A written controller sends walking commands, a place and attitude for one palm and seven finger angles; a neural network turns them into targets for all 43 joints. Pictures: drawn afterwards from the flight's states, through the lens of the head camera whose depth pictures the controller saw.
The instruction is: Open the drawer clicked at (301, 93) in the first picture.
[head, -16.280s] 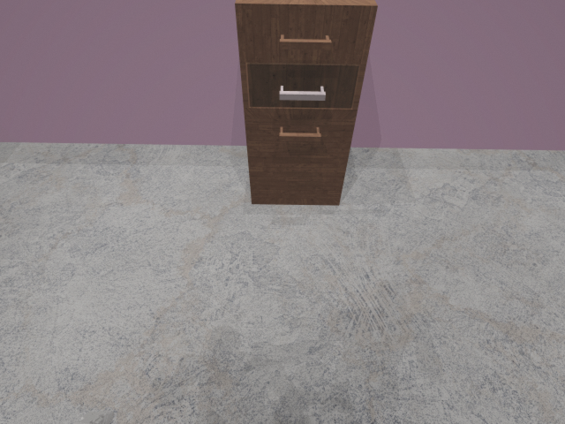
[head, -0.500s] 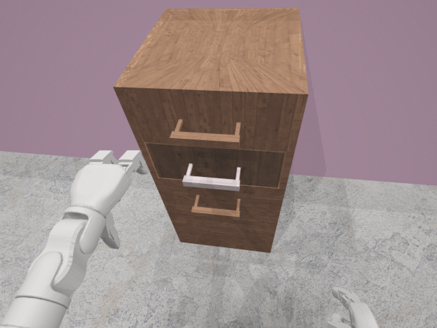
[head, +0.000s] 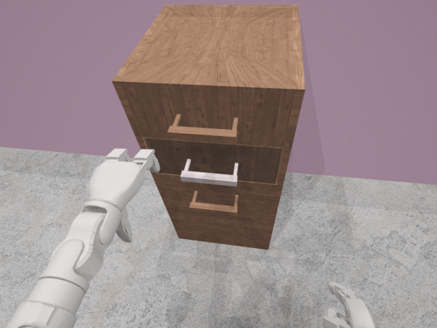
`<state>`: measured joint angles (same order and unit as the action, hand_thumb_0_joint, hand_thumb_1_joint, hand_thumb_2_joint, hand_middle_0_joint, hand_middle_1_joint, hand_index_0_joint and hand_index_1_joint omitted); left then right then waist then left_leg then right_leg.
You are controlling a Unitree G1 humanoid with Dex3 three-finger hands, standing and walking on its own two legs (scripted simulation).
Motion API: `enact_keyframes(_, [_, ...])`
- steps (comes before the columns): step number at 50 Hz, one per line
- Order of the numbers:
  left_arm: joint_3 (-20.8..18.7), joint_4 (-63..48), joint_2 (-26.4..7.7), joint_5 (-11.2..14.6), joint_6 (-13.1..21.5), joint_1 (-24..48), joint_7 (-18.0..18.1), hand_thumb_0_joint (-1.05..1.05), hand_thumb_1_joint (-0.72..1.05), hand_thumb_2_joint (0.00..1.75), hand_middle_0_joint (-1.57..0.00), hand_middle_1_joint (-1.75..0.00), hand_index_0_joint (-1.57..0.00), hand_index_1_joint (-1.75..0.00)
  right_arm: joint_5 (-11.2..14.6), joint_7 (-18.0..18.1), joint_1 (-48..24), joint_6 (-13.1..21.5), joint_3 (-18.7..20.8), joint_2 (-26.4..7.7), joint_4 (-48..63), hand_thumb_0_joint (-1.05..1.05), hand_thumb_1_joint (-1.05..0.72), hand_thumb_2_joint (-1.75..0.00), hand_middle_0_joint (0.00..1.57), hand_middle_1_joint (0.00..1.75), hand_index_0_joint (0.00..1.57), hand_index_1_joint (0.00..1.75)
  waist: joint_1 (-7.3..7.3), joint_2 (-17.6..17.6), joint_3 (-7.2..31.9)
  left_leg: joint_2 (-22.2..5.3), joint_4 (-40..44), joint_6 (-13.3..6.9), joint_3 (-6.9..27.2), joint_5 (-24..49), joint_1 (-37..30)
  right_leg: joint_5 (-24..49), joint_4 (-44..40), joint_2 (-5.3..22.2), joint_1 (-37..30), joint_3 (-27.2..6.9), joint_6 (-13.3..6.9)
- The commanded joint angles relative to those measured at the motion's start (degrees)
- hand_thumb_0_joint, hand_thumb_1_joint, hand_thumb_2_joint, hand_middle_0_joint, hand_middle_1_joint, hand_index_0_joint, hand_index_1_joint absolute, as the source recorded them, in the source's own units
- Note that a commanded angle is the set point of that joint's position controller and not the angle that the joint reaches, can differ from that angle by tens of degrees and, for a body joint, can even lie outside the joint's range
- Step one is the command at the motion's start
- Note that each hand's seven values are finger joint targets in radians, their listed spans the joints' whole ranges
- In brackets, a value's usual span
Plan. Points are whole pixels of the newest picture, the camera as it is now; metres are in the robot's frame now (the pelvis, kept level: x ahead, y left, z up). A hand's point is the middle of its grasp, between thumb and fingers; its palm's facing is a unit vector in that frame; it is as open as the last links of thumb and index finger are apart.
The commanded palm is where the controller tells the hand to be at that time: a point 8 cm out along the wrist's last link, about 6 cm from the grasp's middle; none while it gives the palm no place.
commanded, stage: move the hooked fingers above the handle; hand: left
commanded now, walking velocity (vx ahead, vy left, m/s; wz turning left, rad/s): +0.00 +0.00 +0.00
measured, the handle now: (210, 171) +0.54 +0.11 -0.14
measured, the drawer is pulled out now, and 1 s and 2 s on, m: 0.00 0.00 0.00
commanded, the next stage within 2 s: lower the fingers behind the handle in 1.96 s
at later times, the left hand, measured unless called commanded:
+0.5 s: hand (170, 182) +0.40 +0.17 +0.00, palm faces -0.03 -0.04 -1.00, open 13.8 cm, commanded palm +0.38 +0.18 +0.05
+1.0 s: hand (196, 175) +0.46 +0.13 -0.06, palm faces -0.02 -0.03 -1.00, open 13.8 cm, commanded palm +0.44 +0.14 +0.00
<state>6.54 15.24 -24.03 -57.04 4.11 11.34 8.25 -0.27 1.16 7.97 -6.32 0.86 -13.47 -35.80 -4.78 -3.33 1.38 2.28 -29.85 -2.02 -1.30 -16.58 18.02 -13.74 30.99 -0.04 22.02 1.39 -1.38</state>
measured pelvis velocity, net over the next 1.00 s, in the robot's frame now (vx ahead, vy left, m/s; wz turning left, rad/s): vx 0.00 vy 0.00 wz -0.01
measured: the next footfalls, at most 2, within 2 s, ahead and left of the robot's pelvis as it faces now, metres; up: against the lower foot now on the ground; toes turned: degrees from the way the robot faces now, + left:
none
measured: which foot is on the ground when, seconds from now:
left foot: down 0.00-1.00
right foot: down 0.00-1.00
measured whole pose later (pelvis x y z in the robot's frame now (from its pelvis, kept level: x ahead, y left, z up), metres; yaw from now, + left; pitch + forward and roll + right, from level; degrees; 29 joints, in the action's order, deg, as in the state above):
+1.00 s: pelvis +0.00 +0.00 -0.04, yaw +0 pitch +21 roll +0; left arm 8.3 60.3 -14.5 -64.5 -1.4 42.2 28.9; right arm -2.7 -1.0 15.7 -5.5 4.0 -13.5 -40.7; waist 5.3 -2.9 9.4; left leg 1.1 -49.5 -1.8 -1.6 -24.9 45.1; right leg -20.6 48.7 -0.9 48.6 1.6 -1.9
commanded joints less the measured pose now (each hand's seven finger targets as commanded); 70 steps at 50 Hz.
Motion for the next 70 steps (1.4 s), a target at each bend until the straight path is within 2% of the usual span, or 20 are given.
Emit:
enact_keyframes(1, [-7.5, -7.9, -11.1, -1.4, 1.2, 22.5, 5.3, 0.00, -0.50, 0.30, -0.30, -1.20, -0.30, -1.20, -0.1, 0.9, -1.9, 2.2, 3.0, -6.4, 6.3, 0.00, -0.90, -0.90, 0.20, 0.30, 0.20, 0.30, 1.73, 2.0, 17.2, 0.0, 1.6, 1.0, 1.0, 14.0, -2.1, 9.4, -1.7, -0.9, -7.4, -2.1, -1.5])
enact_keyframes(3, [-5.3, -6.6, -8.3, -1.5, 0.8, 22.6, 6.5, 0.00, -0.50, 0.30, -0.30, -1.20, -0.30, -1.20, 0.0, 0.7, -1.4, 2.2, 3.2, -6.0, 6.3, 0.00, -0.90, -0.90, 0.20, 0.30, 0.20, 0.30, 1.88, 2.3, 19.0, -0.1, 0.9, 0.9, 0.9, 14.7, -1.8, 10.6, -0.8, -0.8, -7.5, -1.9, -1.4])
enact_keyframes(6, [-7.5, -0.4, -9.9, -2.0, -0.8, 22.1, 7.7, 0.00, -0.50, 0.30, -0.30, -1.20, -0.30, -1.20, 0.2, 0.7, -0.9, 2.0, 3.4, -6.5, 5.9, 0.00, -0.90, -0.90, 0.20, 0.30, 0.20, 0.30, 1.74, 4.9, 17.2, 0.0, 0.5, 0.6, 0.5, 13.6, 1.7, 10.9, -0.4, -0.8, -7.7, -2.3, -1.4])
enact_keyframes(10, [-5.2, 1.4, -8.1, -2.9, -1.7, 25.1, 8.8, 0.00, -0.50, 0.30, -0.30, -1.20, -0.30, -1.20, 0.3, 0.7, 0.0, 1.6, 3.7, -6.6, 5.9, 0.00, -0.90, -0.90, 0.20, 0.30, 0.20, 0.30, 2.29, 3.7, 19.6, 0.1, -0.4, 0.5, 0.2, 13.9, 2.3, 11.9, 0.7, -0.8, -7.4, -2.5, -1.4])
enact_keyframes(12, [-5.0, 4.0, -7.6, -2.9, -1.9, 25.5, 9.1, 0.00, -0.50, 0.30, -0.30, -1.20, -0.30, -1.20, 0.4, 0.8, 0.7, 1.6, 3.8, -6.8, 5.8, 0.00, -0.90, -0.90, 0.20, 0.30, 0.20, 0.30, 2.96, 5.6, 19.2, 0.2, -1.1, 0.1, 0.2, 13.2, 3.6, 11.9, 0.9, -0.8, -7.1, -2.6, -1.3])
enact_keyframes(18, [-2.4, 8.2, -4.8, -4.2, -0.9, 32.7, 11.7, 0.00, -0.50, 0.30, -0.30, -1.20, -0.30, -1.20, 0.2, 0.9, 3.4, 1.8, 4.5, -6.8, 4.4, 0.00, -0.90, -0.90, 0.20, 0.30, 0.20, 0.30, 5.10, 4.1, 20.2, 0.3, -3.1, 0.0, 0.1, 12.3, 4.5, 11.2, 2.2, -0.9, -3.2, -2.3, -1.3])
enact_keyframes(22, [-4.2, 12.9, -6.5, -5.0, -0.9, 36.7, 14.5, 0.00, -0.50, 0.30, -0.30, -1.20, -0.30, -1.20, -0.1, 0.8, 5.4, 1.9, 4.9, -7.2, 3.4, 0.00, -0.90, -0.90, 0.20, 0.30, 0.20, 0.30, 5.33, 4.4, 23.1, 0.4, -4.4, -0.1, 0.1, 12.1, 6.2, 11.3, 3.6, -1.0, -2.8, -2.3, -1.2])
enact_keyframes(28, [-4.2, 21.5, -5.1, -5.4, -3.0, 37.8, 17.3, 0.00, -0.50, 0.30, -0.30, -1.20, -0.30, -1.20, -0.5, 0.4, 7.1, 1.7, 5.1, -7.1, 2.3, 0.00, -0.90, -0.90, 0.20, 0.30, 0.20, 0.30, 5.92, 5.9, 25.1, 0.6, -6.3, -0.2, -0.6, 13.2, 9.8, 15.0, 5.3, -1.0, -3.0, -2.4, -1.0])
enact_keyframes(36, [-2.9, 26.8, -3.6, -6.0, -2.9, 44.3, 17.6, 0.00, -0.50, 0.30, -0.30, -1.20, -0.30, -1.20, -0.8, 0.2, 9.7, 1.9, 5.5, -7.3, 1.4, 0.00, -0.90, -0.90, 0.20, 0.30, 0.20, 0.30, 8.26, 5.9, 26.9, 0.4, -9.5, -0.5, -0.4, 12.9, 12.4, 15.3, 7.3, -1.2, 0.6, -2.3, -1.0])
enact_keyframes(38, [-1.3, 26.6, -1.3, -6.3, -2.1, 45.5, 18.4, 0.00, -0.50, 0.30, -0.30, -1.20, -0.30, -1.20, -1.1, 0.0, 10.7, 2.0, 5.7, -6.9, 1.2, 0.00, -0.90, -0.90, 0.20, 0.30, 0.20, 0.30, 8.62, 3.6, 28.4, 0.3, -10.6, -0.4, -0.2, 13.7, 11.7, 15.0, 8.5, -1.3, 2.8, -2.0, -1.2])
enact_keyframes(45, [0.3, 33.1, 1.6, -7.5, -4.3, 54.4, 22.8, 0.00, -0.50, 0.30, -0.30, -1.20, -0.30, -1.20, -2.1, -1.2, 12.9, 2.2, 5.9, -7.2, -1.0, 0.00, -0.90, -0.90, 0.20, 0.30, 0.20, 0.30, 11.92, 3.3, 29.7, -0.2, -15.0, -0.2, 0.8, 12.2, 15.1, 11.5, 12.2, -1.9, 11.1, -0.8, -1.2])
enact_keyframes(46, [-2.1, 34.8, -1.1, -7.6, -5.1, 55.3, 23.4, 0.00, -0.50, 0.30, -0.30, -1.20, -0.30, -1.20, -2.2, -1.3, 13.1, 2.2, 5.8, -7.4, -1.4, 0.00, -0.90, -0.90, 0.20, 0.30, 0.20, 0.30, 11.64, 3.9, 29.9, -0.1, -15.6, -0.2, 0.9, 12.1, 16.7, 11.6, 12.9, -1.9, 11.1, -0.8, -1.4])
enact_keyframes(47, [-1.1, 34.9, -0.3, -7.6, -5.9, 56.9, 23.9, 0.00, -0.50, 0.30, -0.30, -1.20, -0.30, -1.20, -2.4, -1.4, 13.5, 2.0, 5.7, -7.5, -1.4, 0.00, -0.90, -0.90, 0.20, 0.30, 0.20, 0.30, 12.34, 3.5, 31.2, -0.1, -16.0, -0.3, 0.8, 12.4, 16.7, 12.5, 13.3, -1.9, 10.8, -0.9, -1.2])
enact_keyframes(49, [-2.5, 35.5, -1.5, -7.6, -7.1, 56.6, 24.2, 0.00, -0.50, 0.30, -0.30, -1.20, -0.30, -1.20, -2.6, -1.6, 13.7, 1.7, 5.8, -7.5, -1.3, 0.00, -0.90, -0.90, 0.20, 0.30, 0.20, 0.30, 11.54, 1.6, 34.8, -0.1, -17.1, -0.1, 0.6, 14.4, 16.3, 14.5, 14.6, -1.9, 10.2, -1.0, -1.3])
enact_keyframes(52, [-1.3, 39.5, 0.0, -7.1, -9.2, 57.0, 23.7, 0.00, -0.50, 0.30, -0.30, -1.20, -0.30, -1.20, -2.7, -1.7, 14.4, 1.2, 5.5, -7.6, -1.6, 0.00, -0.90, -0.90, 0.20, 0.30, 0.20, 0.30, 12.78, 3.2, 33.2, -0.3, -18.1, -0.2, 0.7, 13.9, 19.0, 14.8, 15.4, -2.0, 11.3, -0.9, -1.0])
enact_keyframes(58, [-0.3, 40.1, 1.5, -6.8, -8.7, 58.2, 22.4, 0.00, -0.50, 0.30, -0.30, -1.20, -0.30, -1.20, -2.8, -1.6, 16.2, 1.5, 5.6, -7.8, -1.5, 0.00, -0.90, -0.90, 0.20, 0.30, 0.20, 0.30, 13.44, 2.9, 35.7, -0.6, -20.0, -0.3, 1.1, 14.1, 19.8, 14.8, 17.1, -2.1, 13.1, -0.9, -1.0])
enact_keyframes(60, [1.1, 41.6, 3.1, -7.2, -8.5, 61.0, 22.9, 0.00, -0.50, 0.30, -0.30, -1.20, -0.30, -1.20, -3.0, -1.6, 16.5, 1.8, 5.5, -7.9, -2.1, 0.00, -0.90, -0.90, 0.20, 0.30, 0.20, 0.30, 15.19, 3.7, 32.7, -0.9, -20.8, -0.5, 1.4, 12.1, 21.9, 12.3, 17.5, -2.2, 16.6, -0.6, -0.9])
enact_keyframes(62, [0.1, 41.3, 1.3, -7.8, -8.4, 64.6, 23.9, 0.00, -0.50, 0.30, -0.30, -1.20, -0.30, -1.20, -3.2, -1.6, 17.4, 2.2, 5.5, -8.1, -2.8, 0.00, -0.90, -0.90, 0.20, 0.30, 0.20, 0.30, 15.76, 2.1, 33.8, -1.1, -21.8, -0.4, 1.9, 11.7, 22.4, 11.0, 18.8, -2.1, 18.7, -0.5, -1.1])
enact_keyframes(64, [-2.4, 39.9, -1.1, -7.5, -8.5, 64.3, 24.8, 0.00, -0.50, 0.30, -0.30, -1.20, -0.30, -1.20, -3.6, -2.0, 17.8, 2.3, 5.5, -8.2, -2.5, 0.00, -0.90, -0.90, 0.20, 0.30, 0.20, 0.30, 14.28, -0.5, 38.3, -0.8, -22.8, -0.2, 1.8, 13.4, 21.5, 12.0, 20.0, -2.1, 17.8, -0.6, -1.3])
enact_keyframes(70, [-3.7, 42.0, -3.6, -7.2, -12.7, 61.5, 25.4, 0.00, -0.50, 0.30, -0.30, -1.20, -0.30, -1.20, -3.2, -2.1, 17.0, 1.0, 4.9, -8.4, -1.8, 0.00, -0.90, -0.90, 0.20, 0.30, 0.20, 0.30, 13.64, 1.3, 38.4, -0.6, -22.6, -0.3, 0.9, 12.9, 24.5, 14.5, 19.8, -2.1, 13.6, -1.0, -0.8])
